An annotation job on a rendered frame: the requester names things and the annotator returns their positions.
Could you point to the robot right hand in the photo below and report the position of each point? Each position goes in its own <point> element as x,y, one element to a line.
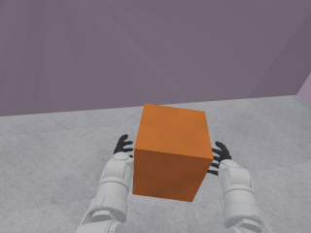
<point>223,153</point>

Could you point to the robot right forearm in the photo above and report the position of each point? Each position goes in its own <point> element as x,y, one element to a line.
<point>241,204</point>

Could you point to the robot left hand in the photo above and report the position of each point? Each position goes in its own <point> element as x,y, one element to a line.
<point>121,143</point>

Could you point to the robot left upper arm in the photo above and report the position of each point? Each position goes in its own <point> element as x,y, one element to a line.
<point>105,226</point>

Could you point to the robot left forearm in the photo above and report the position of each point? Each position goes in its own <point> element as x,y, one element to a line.
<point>111,195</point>

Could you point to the carton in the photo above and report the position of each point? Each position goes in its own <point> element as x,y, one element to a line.
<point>172,153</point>

